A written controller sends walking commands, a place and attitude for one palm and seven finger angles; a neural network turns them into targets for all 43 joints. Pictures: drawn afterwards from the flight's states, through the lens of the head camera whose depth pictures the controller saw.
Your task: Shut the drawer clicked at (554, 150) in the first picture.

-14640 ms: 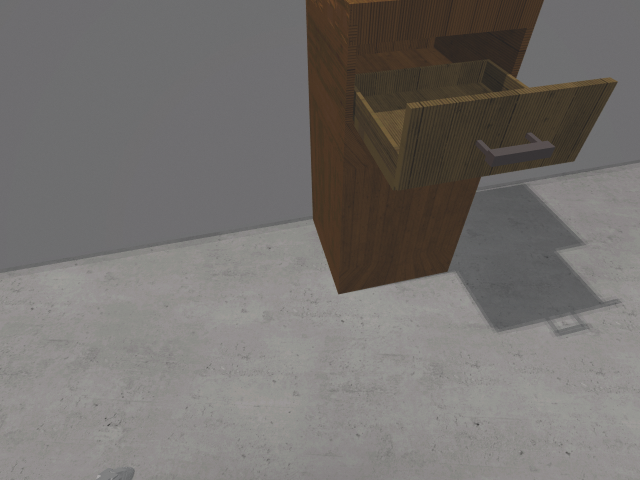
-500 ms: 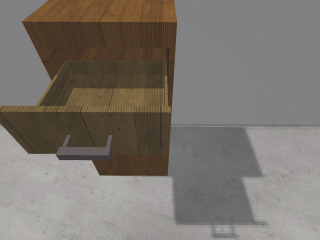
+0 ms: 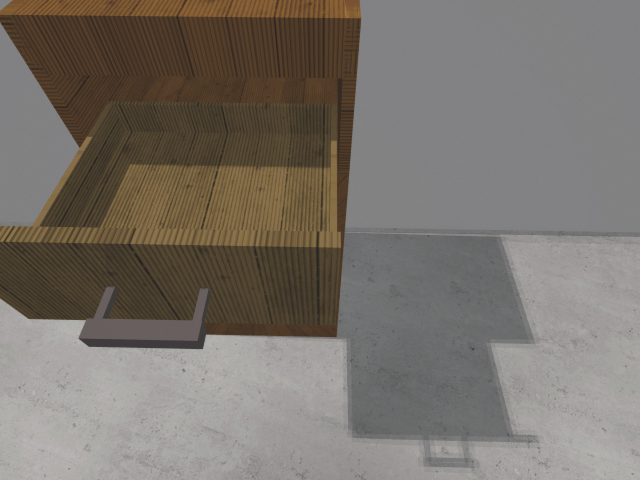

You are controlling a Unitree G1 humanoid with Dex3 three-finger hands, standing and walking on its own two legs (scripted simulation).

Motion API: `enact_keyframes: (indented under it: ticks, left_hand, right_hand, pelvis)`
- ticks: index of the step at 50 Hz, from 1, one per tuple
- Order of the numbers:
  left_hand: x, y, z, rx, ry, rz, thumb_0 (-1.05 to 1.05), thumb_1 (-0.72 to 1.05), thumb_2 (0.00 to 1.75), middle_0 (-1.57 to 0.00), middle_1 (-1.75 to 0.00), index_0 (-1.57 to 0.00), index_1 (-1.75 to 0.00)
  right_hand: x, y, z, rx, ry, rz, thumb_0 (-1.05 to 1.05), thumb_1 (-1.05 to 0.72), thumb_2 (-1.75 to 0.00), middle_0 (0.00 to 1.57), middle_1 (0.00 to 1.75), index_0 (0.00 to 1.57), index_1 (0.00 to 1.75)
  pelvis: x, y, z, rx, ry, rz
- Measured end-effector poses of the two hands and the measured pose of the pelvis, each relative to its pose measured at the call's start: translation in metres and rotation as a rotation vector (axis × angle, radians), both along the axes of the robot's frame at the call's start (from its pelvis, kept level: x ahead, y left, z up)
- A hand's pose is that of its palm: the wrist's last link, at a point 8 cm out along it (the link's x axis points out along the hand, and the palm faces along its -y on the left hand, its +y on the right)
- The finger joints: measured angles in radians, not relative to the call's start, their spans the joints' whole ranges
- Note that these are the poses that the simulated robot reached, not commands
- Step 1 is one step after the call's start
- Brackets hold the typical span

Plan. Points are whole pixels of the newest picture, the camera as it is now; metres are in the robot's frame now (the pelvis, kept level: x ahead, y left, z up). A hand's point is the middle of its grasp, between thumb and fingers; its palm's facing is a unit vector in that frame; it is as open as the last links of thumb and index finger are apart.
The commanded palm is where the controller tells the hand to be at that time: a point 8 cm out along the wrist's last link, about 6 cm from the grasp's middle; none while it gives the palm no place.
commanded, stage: come to a stop and stand still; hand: left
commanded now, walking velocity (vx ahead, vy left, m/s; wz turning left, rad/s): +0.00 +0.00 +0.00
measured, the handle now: (151, 315) +0.27 +0.21 +0.07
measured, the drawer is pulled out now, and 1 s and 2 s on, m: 0.30 0.30 0.30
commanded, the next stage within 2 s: look again from close up in 0.52 s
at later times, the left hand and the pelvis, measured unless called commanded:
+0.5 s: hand out of the picture +0.05 +0.18 -0.15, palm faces -0.03 -0.97 -0.26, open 7.4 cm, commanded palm none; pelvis -0.03 +0.00 +0.00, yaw -1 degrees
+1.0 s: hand out of the picture -0.03 +0.20 -0.16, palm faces -0.03 -0.97 -0.22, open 7.4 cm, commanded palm none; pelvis -0.04 +0.02 +0.01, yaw -2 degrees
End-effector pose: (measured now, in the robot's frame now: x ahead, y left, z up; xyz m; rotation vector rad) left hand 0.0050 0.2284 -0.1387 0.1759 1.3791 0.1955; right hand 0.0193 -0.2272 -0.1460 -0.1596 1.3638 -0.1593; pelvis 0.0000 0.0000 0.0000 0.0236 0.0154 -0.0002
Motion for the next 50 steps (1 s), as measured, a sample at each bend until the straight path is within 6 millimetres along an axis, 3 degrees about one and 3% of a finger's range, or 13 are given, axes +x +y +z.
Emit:
enact_keyframes:
  ticks: [5, 14, 21, 27, 38, 50]
  left_hand:
    - [0.014, 0.010, 0.000, 0.016, -0.049, -0.043, 0.01, 0.91, 0.90, -0.20, -0.30, -0.20, -0.30]
    - [0.038, 0.012, 0.018, 0.066, -0.178, -0.113, 0.00, 0.91, 0.90, -0.20, -0.30, -0.20, -0.30]
    - [0.044, 0.007, 0.021, 0.043, -0.222, -0.120, 0.00, 0.90, 0.90, -0.20, -0.30, -0.20, -0.30]
    - [0.032, 0.001, 0.018, 0.015, -0.199, -0.119, 0.00, 0.90, 0.90, -0.20, -0.30, -0.20, -0.30]
    - [-0.010, 0.006, 0.008, -0.014, -0.085, -0.102, 0.00, 0.90, 0.90, -0.20, -0.30, -0.20, -0.30]
    - [-0.037, 0.017, 0.006, -0.015, -0.020, -0.076, 0.00, 0.90, 0.90, -0.20, -0.30, -0.20, -0.30]
  right_hand:
    - [0.002, 0.002, 0.000, 0.005, -0.048, 0.009, 0.01, -0.92, -0.90, 0.20, 0.30, 0.20, 0.30]
    - [0.018, -0.002, -0.003, 0.047, -0.180, 0.003, 0.01, -0.91, -0.90, 0.20, 0.30, 0.20, 0.30]
    - [0.008, -0.007, 0.007, 0.027, -0.175, 0.023, 0.00, -0.91, -0.90, 0.20, 0.30, 0.20, 0.30]
    - [-0.013, -0.012, 0.009, 0.004, -0.121, 0.018, 0.01, -0.91, -0.90, 0.20, 0.30, 0.20, 0.30]
    - [-0.049, -0.007, 0.012, -0.008, -0.027, -0.003, 0.01, -0.91, -0.90, 0.20, 0.30, 0.20, 0.30]
    - [-0.060, 0.014, 0.010, 0.012, -0.001, -0.010, 0.01, -0.91, -0.90, 0.20, 0.30, 0.20, 0.30]
  pelvis:
    - [-0.012, 0.002, -0.002, 0.004, -0.017, -0.008]
    - [-0.022, -0.002, -0.003, -0.006, -0.018, -0.016]
    - [-0.029, -0.004, 0.002, -0.012, -0.026, -0.018]
    - [-0.034, -0.002, 0.005, -0.014, -0.034, -0.023]
    - [-0.041, 0.004, 0.008, -0.019, -0.042, -0.029]
    - [-0.043, 0.016, 0.009, -0.022, -0.046, -0.030]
